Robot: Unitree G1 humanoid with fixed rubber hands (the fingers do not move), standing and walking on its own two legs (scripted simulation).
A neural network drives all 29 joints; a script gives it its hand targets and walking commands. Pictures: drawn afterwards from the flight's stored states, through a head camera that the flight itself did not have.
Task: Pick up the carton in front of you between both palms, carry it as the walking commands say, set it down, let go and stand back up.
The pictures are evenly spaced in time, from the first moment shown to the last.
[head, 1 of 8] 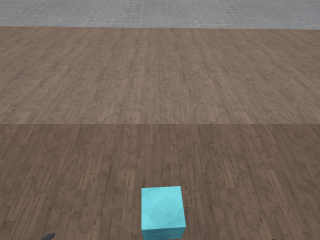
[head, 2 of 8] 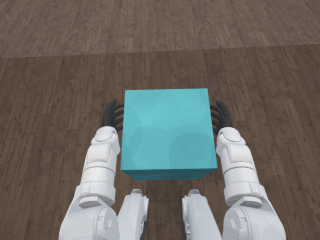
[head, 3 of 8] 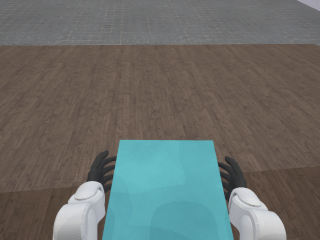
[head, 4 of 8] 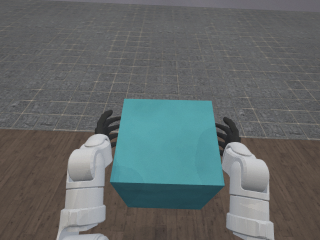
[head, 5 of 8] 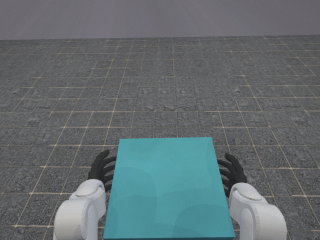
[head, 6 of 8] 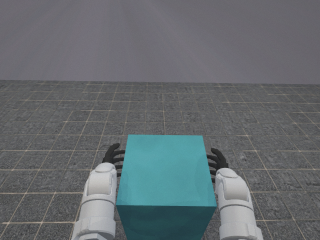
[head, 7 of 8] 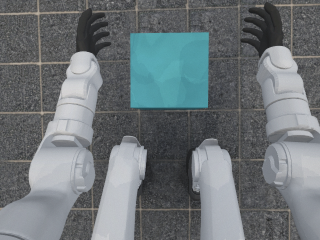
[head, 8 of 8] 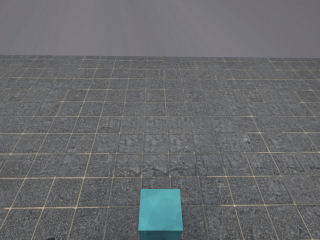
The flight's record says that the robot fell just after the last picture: no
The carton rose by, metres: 0.68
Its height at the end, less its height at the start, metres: -0.39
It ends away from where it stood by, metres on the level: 5.89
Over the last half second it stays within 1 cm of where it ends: yes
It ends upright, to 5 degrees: yes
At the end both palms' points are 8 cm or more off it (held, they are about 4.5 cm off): yes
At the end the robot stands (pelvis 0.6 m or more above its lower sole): yes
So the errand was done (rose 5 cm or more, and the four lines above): yes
